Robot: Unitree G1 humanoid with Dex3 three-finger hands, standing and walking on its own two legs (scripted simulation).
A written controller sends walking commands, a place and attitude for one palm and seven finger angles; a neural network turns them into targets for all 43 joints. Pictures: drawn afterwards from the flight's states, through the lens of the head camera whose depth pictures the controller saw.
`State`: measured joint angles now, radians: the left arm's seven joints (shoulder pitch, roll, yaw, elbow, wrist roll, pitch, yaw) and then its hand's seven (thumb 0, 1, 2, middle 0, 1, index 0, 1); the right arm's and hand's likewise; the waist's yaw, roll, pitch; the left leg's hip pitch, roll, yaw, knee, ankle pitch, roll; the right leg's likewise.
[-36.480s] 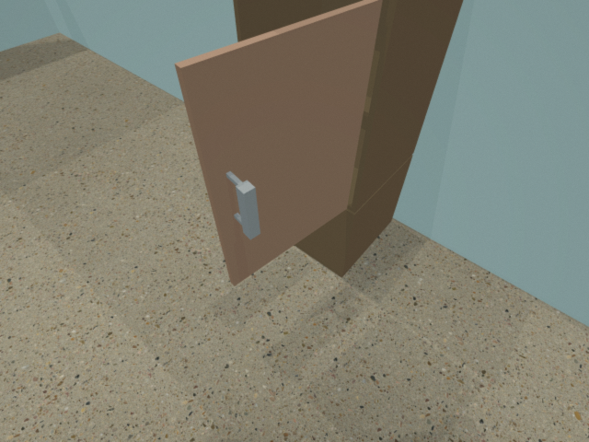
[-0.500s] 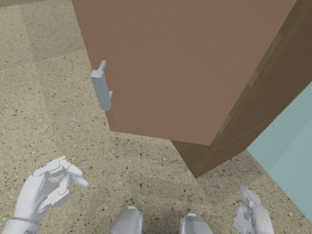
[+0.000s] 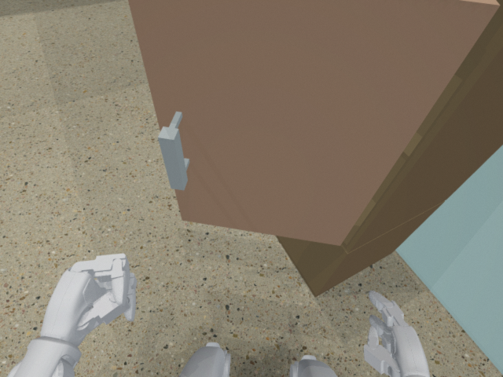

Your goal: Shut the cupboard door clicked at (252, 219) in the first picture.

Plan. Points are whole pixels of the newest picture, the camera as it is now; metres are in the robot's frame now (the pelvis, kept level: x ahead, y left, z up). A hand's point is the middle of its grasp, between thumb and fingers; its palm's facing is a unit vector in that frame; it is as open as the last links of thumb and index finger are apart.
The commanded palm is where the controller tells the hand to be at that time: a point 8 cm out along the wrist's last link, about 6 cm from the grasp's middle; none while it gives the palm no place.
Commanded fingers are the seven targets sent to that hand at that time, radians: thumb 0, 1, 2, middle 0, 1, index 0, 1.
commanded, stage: raise the hand and make a fist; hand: left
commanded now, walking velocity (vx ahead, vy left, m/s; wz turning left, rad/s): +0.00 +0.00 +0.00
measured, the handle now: (178, 151) +0.48 +0.17 +0.06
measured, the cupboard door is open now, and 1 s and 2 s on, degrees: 53 53 53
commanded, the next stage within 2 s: bring the fist close to the handle in 0.48 s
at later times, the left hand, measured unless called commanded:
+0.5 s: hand (149, 291) +0.23 +0.16 +0.05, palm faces -0.08 -1.00 -0.04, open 3.1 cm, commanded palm +0.21 +0.22 +0.06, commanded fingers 0.00 0.90 0.90 -1.30 -1.50 -1.30 -1.50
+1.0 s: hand (165, 249) +0.29 +0.15 +0.05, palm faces -0.10 -0.99 -0.04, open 3.1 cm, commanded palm +0.28 +0.21 +0.06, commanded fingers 0.00 0.90 0.90 -1.30 -1.50 -1.30 -1.50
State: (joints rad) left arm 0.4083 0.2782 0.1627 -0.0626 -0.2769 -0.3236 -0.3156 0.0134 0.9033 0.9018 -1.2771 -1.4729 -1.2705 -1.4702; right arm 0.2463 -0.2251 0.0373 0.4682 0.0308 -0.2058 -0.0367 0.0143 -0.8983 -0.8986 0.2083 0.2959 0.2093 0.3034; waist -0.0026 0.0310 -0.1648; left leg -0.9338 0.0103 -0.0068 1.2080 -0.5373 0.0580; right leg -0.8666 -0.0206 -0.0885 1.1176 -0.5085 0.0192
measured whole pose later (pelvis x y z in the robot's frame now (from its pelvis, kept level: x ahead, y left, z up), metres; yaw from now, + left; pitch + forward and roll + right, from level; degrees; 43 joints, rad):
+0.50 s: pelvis +0.01 -0.02 +0.00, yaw +0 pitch +15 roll -3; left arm 0.40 0.26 0.15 -0.03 -0.28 -0.35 -0.31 0.01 0.90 0.90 -1.30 -1.50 -1.29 -1.50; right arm 0.25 -0.24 0.01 0.48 0.04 -0.18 -0.05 0.02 -0.90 -0.90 0.21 0.30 0.21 0.30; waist -0.01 0.04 -0.17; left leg -0.92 0.02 -0.01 1.19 -0.54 0.03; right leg -0.87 -0.01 -0.09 1.13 -0.53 -0.01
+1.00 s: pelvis +0.01 -0.03 +0.00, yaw +0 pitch +16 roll -2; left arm 0.12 0.28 0.18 0.17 -0.28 -0.31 -0.31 0.01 0.90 0.90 -1.30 -1.50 -1.30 -1.50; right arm 0.27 -0.25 0.02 0.51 0.04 -0.16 -0.05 0.01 -0.90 -0.90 0.21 0.30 0.21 0.30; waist -0.03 0.04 -0.17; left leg -0.93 0.03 -0.01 1.18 -0.53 0.02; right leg -0.89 0.00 -0.08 1.13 -0.52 -0.02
